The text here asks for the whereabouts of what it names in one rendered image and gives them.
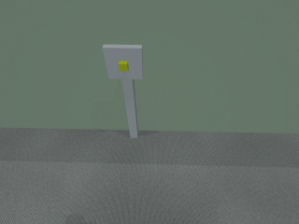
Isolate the panel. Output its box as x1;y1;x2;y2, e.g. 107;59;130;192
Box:
102;44;143;138

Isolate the button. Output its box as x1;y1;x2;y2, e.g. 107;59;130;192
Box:
119;61;129;72

